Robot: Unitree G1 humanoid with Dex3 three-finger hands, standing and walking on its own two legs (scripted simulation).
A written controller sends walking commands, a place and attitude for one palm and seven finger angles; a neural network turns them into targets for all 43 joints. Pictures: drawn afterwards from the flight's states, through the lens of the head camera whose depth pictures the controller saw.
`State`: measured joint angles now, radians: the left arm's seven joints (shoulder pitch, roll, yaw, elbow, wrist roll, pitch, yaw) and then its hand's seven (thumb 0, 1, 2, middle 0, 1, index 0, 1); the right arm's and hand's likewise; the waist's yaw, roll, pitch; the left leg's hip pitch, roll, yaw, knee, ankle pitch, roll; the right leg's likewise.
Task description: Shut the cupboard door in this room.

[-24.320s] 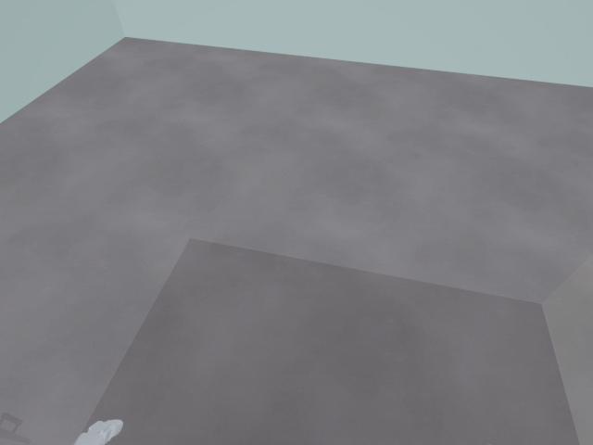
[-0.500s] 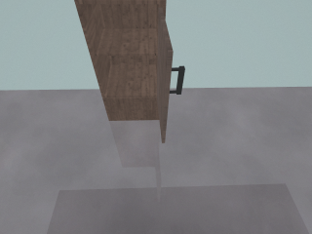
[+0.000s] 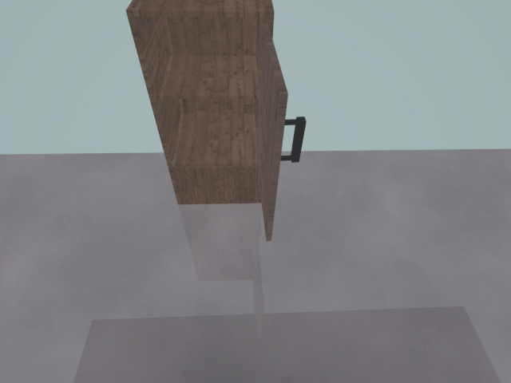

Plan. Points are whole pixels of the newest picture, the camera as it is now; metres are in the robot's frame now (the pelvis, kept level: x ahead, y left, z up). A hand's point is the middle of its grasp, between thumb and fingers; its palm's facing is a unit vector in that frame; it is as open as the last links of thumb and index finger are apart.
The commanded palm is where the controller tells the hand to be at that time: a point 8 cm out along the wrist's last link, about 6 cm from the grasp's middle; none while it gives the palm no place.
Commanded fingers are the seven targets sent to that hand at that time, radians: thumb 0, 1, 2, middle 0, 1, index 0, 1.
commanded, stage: turn or walk to find it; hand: left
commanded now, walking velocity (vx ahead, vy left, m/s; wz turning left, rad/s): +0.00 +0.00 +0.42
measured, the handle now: (290, 141) +0.70 -0.04 -0.06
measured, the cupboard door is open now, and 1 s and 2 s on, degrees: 93 93 93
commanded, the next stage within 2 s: stand and wait in 0.90 s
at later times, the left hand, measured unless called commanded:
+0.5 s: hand out of the picture +0.02 +0.23 -0.19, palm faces +0.16 -0.97 -0.18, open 7.4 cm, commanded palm none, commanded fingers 0.00 0.90 0.90 -0.20 -0.30 -0.20 -0.30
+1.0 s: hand (151, 351) +0.20 +0.21 -0.16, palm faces +0.38 -0.89 -0.26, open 7.4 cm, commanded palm none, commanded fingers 0.00 0.90 0.90 -0.20 -0.30 -0.20 -0.30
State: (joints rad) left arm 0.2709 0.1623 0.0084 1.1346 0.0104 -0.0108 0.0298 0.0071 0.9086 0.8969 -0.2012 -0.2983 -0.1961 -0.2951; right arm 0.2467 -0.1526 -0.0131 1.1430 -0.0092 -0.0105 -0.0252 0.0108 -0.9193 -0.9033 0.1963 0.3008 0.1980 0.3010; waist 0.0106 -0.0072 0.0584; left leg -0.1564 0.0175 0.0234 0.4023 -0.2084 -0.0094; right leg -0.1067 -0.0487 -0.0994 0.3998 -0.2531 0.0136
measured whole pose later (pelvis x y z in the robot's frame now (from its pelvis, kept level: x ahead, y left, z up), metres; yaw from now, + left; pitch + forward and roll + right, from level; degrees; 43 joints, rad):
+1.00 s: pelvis +0.19 +0.01 -0.01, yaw +21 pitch -1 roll +2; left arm 0.17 0.15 0.03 0.96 0.02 -0.02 0.03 0.00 0.91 0.90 -0.20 -0.30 -0.20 -0.30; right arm 0.15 -0.26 -0.09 1.00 -0.02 0.04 0.00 0.01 -0.91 -0.90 0.19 0.30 0.19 0.30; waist 0.00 0.04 0.10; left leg -0.45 0.03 0.00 1.14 -0.43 -0.05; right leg -0.30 -0.11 -0.19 0.56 -0.24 -0.03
